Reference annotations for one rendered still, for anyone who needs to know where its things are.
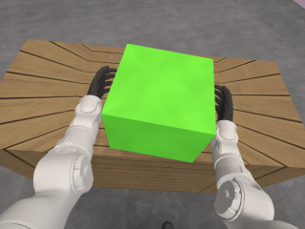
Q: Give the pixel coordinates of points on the left robot hand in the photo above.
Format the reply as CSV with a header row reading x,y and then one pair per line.
x,y
99,81

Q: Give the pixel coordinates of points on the left robot forearm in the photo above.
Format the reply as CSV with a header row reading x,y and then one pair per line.
x,y
82,132

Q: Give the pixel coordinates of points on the right robot forearm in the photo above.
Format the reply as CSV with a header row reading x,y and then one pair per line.
x,y
227,160

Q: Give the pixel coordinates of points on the right robot hand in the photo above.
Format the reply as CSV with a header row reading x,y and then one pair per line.
x,y
225,108

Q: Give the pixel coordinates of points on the carton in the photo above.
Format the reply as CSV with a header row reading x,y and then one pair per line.
x,y
161,103

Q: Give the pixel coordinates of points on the robot left upper arm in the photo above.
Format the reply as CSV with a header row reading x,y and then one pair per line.
x,y
59,182

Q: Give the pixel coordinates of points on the robot right upper arm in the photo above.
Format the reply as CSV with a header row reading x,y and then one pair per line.
x,y
242,206

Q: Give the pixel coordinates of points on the pedestal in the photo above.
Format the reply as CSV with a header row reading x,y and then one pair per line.
x,y
47,79

